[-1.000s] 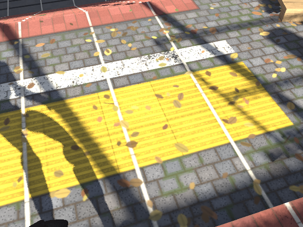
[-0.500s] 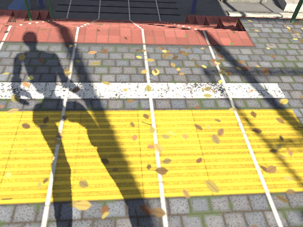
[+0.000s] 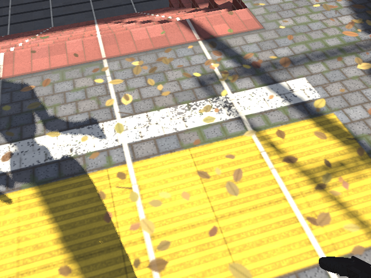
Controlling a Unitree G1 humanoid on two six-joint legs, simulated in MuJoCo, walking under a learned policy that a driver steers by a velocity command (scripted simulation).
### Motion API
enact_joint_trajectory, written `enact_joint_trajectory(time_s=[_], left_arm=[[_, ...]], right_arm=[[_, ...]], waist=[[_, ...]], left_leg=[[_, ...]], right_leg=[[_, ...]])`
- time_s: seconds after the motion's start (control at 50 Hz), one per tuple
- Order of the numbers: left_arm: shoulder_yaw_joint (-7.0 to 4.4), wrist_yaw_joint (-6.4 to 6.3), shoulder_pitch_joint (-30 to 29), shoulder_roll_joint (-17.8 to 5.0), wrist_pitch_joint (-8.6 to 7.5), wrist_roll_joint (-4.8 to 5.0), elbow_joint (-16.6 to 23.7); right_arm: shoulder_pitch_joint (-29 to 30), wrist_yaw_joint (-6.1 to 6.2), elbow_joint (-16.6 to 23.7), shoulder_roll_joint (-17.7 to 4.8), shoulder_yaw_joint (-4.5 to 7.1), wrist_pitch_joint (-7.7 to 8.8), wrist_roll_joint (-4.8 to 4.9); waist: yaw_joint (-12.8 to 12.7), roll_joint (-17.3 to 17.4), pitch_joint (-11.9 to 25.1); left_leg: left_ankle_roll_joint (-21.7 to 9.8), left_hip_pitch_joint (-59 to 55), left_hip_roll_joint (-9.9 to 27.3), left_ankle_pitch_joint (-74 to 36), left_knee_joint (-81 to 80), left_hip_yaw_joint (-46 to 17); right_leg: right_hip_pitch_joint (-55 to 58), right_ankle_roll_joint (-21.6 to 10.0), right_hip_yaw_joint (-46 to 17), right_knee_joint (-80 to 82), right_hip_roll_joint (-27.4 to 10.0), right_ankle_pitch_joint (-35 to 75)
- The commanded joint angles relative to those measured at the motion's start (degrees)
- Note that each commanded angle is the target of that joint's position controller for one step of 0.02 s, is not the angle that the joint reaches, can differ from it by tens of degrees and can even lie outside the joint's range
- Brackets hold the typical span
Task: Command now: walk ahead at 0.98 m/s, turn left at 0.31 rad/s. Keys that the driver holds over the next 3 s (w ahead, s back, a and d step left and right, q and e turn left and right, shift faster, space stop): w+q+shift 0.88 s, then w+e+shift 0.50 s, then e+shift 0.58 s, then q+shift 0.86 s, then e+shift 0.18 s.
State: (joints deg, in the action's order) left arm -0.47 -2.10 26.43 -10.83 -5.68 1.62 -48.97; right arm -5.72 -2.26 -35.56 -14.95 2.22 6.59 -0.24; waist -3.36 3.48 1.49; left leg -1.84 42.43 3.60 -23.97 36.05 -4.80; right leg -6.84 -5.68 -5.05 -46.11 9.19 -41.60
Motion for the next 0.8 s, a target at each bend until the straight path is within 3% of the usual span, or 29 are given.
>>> enact_joint_trajectory(time_s=[0.02,0.06,0.08,0.1,0.12,0.14,0.16,0.18,0.2,0.22,0.24,0.26,0.3,0.32,0.34,0.38,0.42,0.44,0.46,0.48,0.5,0.52,0.54,0.56,0.58,0.6,0.64,0.72,0.8], left_arm=[[-2.01,-0.33,5.00,-7.42,-0.24,-0.17,-1.41],[-2.47,-0.42,8.06,-8.39,0.70,-0.38,-3.00],[-2.46,-0.81,6.04,-9.03,1.05,-0.39,-2.70],[-2.44,-0.61,2.74,-9.38,0.81,-1.61,-2.18],[-2.27,-0.01,-4.04,-9.44,0.16,-3.07,-0.84],[-2.96,0.36,-17.55,-11.42,-0.98,-3.80,2.27],[-1.19,0.81,-10.50,-4.56,-3.08,-3.90,7.70],[-0.20,1.27,-9.33,-7.10,-4.48,-1.31,11.10],[0.35,1.73,-11.22,-8.03,-5.48,2.01,13.67],[-0.60,1.86,-16.26,-10.43,-6.30,1.68,13.72],[-1.71,1.36,-20.28,-10.86,-5.21,-0.08,12.74],[-1.75,1.00,-17.39,-9.28,-4.16,-1.96,11.80],[-2.17,0.54,-18.81,-10.35,-2.82,-2.85,13.26],[-1.33,0.95,-22.84,-7.88,-2.70,-3.65,14.36],[-1.07,1.41,-23.98,-5.84,-2.61,-3.15,15.20],[-1.94,1.59,-23.66,-6.24,-1.97,-1.58,15.83],[-3.02,1.13,-24.48,-7.53,-1.85,-0.70,16.96],[-4.16,0.85,-21.17,-9.06,-2.09,-0.24,16.79],[-5.59,0.76,-12.15,-11.53,-2.63,0.09,15.56],[-6.85,0.16,3.68,-15.41,-2.33,0.35,13.22],[-7.10,1.23,5.66,-21.37,-2.74,-2.40,12.48],[-6.98,1.60,2.06,-17.72,-2.52,-1.58,12.63],[-6.02,1.22,-2.70,-12.70,-1.95,-1.04,12.85],[-5.41,1.30,-5.34,-11.28,-1.31,-1.60,12.03],[-4.94,1.51,-6.78,-10.14,-1.08,-2.45,11.22],[-4.39,1.59,-8.59,-8.69,-1.13,-2.96,10.41],[-3.60,2.38,-9.68,-5.47,-1.21,-1.81,8.31],[-4.34,2.08,-12.70,-9.07,-1.36,-1.88,6.70],[-4.84,1.24,-9.06,-13.69,-1.57,-1.90,4.74]], right_arm=[[9.99,-0.96,5.12,-0.42,-0.17,-0.17,1.82],[12.13,-1.80,4.96,-0.72,0.01,0.94,1.81],[7.52,-2.26,3.48,-2.03,0.43,1.59,1.92],[-4.15,-2.73,0.06,-5.26,1.91,1.76,1.97],[-22.77,-2.73,-5.84,-8.99,3.75,1.30,2.03],[-42.59,-2.29,-12.61,-9.61,4.01,0.34,1.48],[-39.12,-1.88,-13.93,-8.87,3.02,0.13,-1.34],[-38.30,-1.09,-12.20,-8.39,3.04,-0.49,-1.82],[-33.18,0.21,-9.57,-11.49,4.69,-0.80,-1.77],[-25.18,1.19,-6.99,-10.87,4.85,-0.09,-0.99],[-15.50,1.65,-4.75,-8.41,3.83,0.41,-0.28],[-10.66,1.72,-3.65,-8.53,3.45,0.66,-0.27],[-4.83,2.69,-2.11,-5.00,2.05,0.47,0.98],[-6.59,3.46,-3.47,-6.02,2.50,0.06,2.02],[-9.88,3.93,-4.86,-7.44,3.22,-0.30,2.59],[-14.70,3.68,-6.46,-7.88,3.67,-0.50,3.33],[-18.31,3.40,-7.23,-6.28,3.42,-1.11,3.98],[-18.61,3.16,-7.23,-6.19,3.43,-1.33,3.54],[-16.03,2.54,-5.78,-6.41,3.42,-1.23,2.57],[-12.28,1.96,-3.23,-3.14,2.09,-1.31,0.17],[-24.27,1.81,-0.94,3.27,0.04,-1.15,3.38],[-22.30,2.68,-1.61,-1.35,0.24,-2.03,5.37],[-15.09,2.92,-0.78,-4.15,0.83,-2.51,4.09],[-10.13,2.77,0.40,-3.95,0.91,-2.67,2.45],[-6.62,2.38,1.75,-3.40,1.15,-2.72,1.41],[-6.82,1.75,2.50,-2.77,1.40,-3.19,2.11],[-6.12,1.20,3.97,-0.87,1.04,-4.59,3.49],[-1.96,0.04,6.38,-1.75,0.52,-4.92,2.14],[7.00,-1.60,8.32,-2.99,0.47,-4.01,1.89]], waist=[[-3.65,-5.18,-7.68],[-5.07,-3.49,-10.23],[-1.80,-6.94,-10.14],[4.19,-8.80,-4.77],[13.60,-8.31,1.92],[26.05,2.45,4.87],[15.36,19.06,7.17],[14.63,17.32,13.78],[14.51,7.73,18.57],[10.73,-6.03,13.99],[5.16,-13.73,2.09],[0.84,-12.84,-1.79],[-1.68,-8.38,-8.64],[-0.10,-7.15,-8.15],[1.50,-5.30,-6.60],[3.23,-3.19,-4.82],[3.42,-2.84,-3.33],[0.54,-2.21,-0.57],[-5.44,-1.69,5.43],[-12.52,-3.41,15.11],[-4.32,-27.43,25.48],[-4.76,-25.98,18.53],[-5.74,-18.63,6.98],[-4.75,-10.00,0.88],[-3.44,-6.50,-2.50],[-0.90,-7.63,-3.53],[0.98,-8.79,-4.06],[3.27,-5.75,-7.81],[0.56,-3.02,-9.84]], left_leg=[[-1.95,-13.10,-3.94,-1.89,-6.67,4.51],[-3.85,-5.21,-6.59,3.06,-9.92,6.10],[-4.74,-8.43,-6.60,5.75,-9.73,7.14],[-6.17,-19.19,-6.32,6.97,-6.70,8.02],[-8.95,-37.11,-4.01,5.31,-5.10,6.24],[-13.94,-56.47,0.68,-4.89,-13.75,1.79],[-15.51,-77.21,3.75,-12.07,4.10,-10.64],[-22.41,-87.63,7.67,0.69,1.87,-22.75],[-30.41,-88.98,14.61,33.05,-9.42,-39.75],[-26.51,-74.19,14.83,51.20,-17.96,-48.50],[-23.70,-52.05,10.51,42.04,-20.44,-44.44],[-24.37,-38.78,8.57,35.02,-20.60,-42.42],[-20.60,-16.88,3.51,30.20,-23.23,-30.76],[-17.79,-9.33,-1.81,29.16,-23.65,-23.10],[-15.48,-4.26,-4.36,30.19,-24.08,-20.01],[-12.60,-5.15,-5.26,34.65,-21.31,-20.22],[-9.90,-13.56,-6.02,33.00,-15.26,-21.01],[-7.84,-16.78,-6.95,25.48,-8.10,-19.81],[-5.07,-16.26,-8.19,18.08,3.74,-17.37],[-2.81,-9.43,-9.86,25.07,23.63,-13.49],[-1.47,0.28,-12.74,57.47,44.95,-10.41],[-1.67,8.90,-6.13,51.23,49.93,-6.42],[-2.14,12.41,-3.77,46.31,49.62,-4.23],[-2.48,10.32,-1.70,43.48,47.76,-2.43],[-2.90,7.78,0.07,42.14,45.62,-1.88],[-3.03,5.25,2.02,41.42,43.94,-2.46],[-3.42,5.58,4.17,42.43,42.39,-1.67],[-1.73,6.24,5.26,31.50,32.29,0.46],[-2.93,-2.18,1.79,18.16,13.47,8.19]], right_leg=[[-11.09,-2.80,-3.18,9.08,-10.97,34.78],[2.21,0.09,-1.46,5.32,-12.43,55.55],[2.79,1.90,-0.86,-0.97,-14.09,68.72],[2.10,2.62,-0.84,-11.25,-14.77,78.94],[-5.49,4.20,-0.13,-29.19,-14.54,84.26],[-19.82,6.93,6.98,-64.78,-6.15,50.54],[-47.22,7.47,1.74,-71.53,-3.83,3.49],[-57.61,8.35,-5.81,-63.73,-6.83,1.38],[-63.96,9.74,-6.64,-58.83,-7.33,5.18],[-58.63,5.56,-8.02,-43.17,-10.74,16.88],[-50.18,6.11,-6.62,-34.41,-11.16,20.84],[-42.84,7.60,-8.03,-28.44,-11.70,20.12],[-29.97,9.83,-6.54,-8.51,-15.33,21.56],[-18.61,9.33,-2.12,0.64,-13.38,29.66],[-8.36,9.23,1.82,4.90,-10.09,40.16],[-0.39,9.94,1.84,9.15,-8.05,50.33],[1.52,9.10,0.33,14.98,-7.25,46.63],[6.11,8.15,0.72,16.23,-6.39,42.73],[16.26,6.84,-0.14,13.32,-8.25,39.89],[31.42,3.27,-9.54,9.14,-17.95,26.71],[40.44,-7.76,-46.04,22.68,-35.59,10.88],[35.86,-8.12,-54.59,28.33,-35.23,-9.57],[27.05,-5.22,-43.46,29.23,-31.38,-5.51],[18.27,-3.37,-33.22,29.27,-29.01,8.11],[11.13,-2.76,-25.55,29.74,-26.88,18.43],[6.61,-2.45,-20.10,30.33,-25.64,23.40],[4.47,-1.57,-11.59,32.02,-24.34,29.75],[-0.42,-0.60,2.40,35.75,-22.83,42.73],[1.59,2.45,13.07,38.74,-20.34,52.83]])
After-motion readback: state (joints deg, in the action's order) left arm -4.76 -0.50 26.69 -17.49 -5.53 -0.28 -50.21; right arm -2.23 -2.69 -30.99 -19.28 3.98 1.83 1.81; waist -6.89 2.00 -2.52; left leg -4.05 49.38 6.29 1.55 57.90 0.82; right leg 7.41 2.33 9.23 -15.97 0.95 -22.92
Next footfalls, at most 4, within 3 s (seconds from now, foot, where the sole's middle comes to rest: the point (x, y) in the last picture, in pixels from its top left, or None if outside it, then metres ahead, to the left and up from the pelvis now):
0.14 left None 0.34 0.09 -0.86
0.48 right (220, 222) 0.76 -0.04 -0.86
0.92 left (120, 178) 0.96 0.41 -0.86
1.42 right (99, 110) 1.40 0.61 -0.86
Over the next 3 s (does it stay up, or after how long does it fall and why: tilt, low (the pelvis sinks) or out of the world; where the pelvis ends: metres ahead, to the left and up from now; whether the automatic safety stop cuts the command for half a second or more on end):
stays up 1.45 0.74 -0.09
